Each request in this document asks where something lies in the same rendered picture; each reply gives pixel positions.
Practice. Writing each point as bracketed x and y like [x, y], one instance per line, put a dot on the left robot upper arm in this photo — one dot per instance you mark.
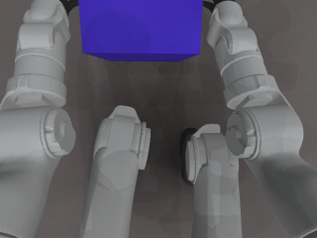
[32, 142]

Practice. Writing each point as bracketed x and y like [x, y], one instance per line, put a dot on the robot right forearm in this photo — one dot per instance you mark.
[240, 61]

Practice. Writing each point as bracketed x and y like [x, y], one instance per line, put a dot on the robot left forearm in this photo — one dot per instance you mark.
[38, 78]

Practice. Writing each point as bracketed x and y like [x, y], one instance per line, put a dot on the robot right foot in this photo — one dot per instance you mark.
[185, 136]

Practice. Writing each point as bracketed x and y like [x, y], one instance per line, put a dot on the right robot upper arm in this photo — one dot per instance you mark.
[268, 138]

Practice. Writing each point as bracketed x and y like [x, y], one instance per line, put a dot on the carton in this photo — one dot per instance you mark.
[141, 30]

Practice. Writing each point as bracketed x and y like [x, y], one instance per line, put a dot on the right robot thigh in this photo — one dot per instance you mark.
[217, 206]

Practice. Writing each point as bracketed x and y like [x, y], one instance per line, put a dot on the left robot hand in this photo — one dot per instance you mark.
[68, 5]

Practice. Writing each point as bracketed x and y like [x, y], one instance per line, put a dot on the right robot hand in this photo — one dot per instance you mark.
[211, 6]

